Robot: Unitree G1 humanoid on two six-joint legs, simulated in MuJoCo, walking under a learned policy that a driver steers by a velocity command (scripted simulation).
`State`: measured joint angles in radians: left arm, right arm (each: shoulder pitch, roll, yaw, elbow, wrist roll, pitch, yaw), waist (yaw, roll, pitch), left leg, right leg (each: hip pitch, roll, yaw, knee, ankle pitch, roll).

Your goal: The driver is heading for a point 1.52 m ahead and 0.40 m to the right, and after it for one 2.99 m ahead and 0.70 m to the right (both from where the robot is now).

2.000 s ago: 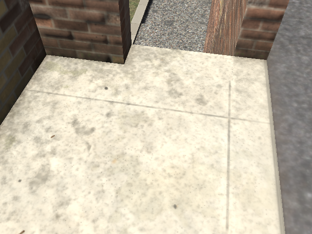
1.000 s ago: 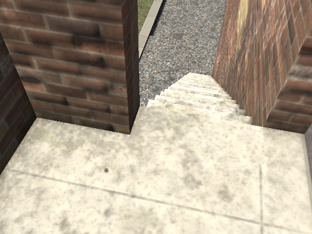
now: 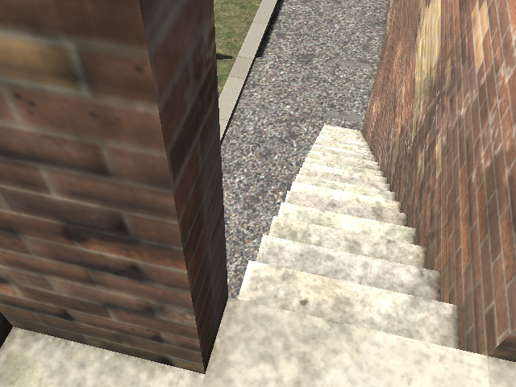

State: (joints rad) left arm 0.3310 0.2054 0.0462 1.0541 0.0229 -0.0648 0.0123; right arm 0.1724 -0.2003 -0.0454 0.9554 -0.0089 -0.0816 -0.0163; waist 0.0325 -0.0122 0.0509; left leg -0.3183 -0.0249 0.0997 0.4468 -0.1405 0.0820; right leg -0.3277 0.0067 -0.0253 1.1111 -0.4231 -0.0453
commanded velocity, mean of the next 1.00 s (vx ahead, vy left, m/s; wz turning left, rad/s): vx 0.07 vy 0.16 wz -0.30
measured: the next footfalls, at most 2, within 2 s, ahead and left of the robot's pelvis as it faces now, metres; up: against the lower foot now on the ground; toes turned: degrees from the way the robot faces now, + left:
right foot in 0.24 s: +0.17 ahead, -0.08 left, +0.00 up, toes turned -6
left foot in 0.56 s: +0.10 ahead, +0.18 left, +0.00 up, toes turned -6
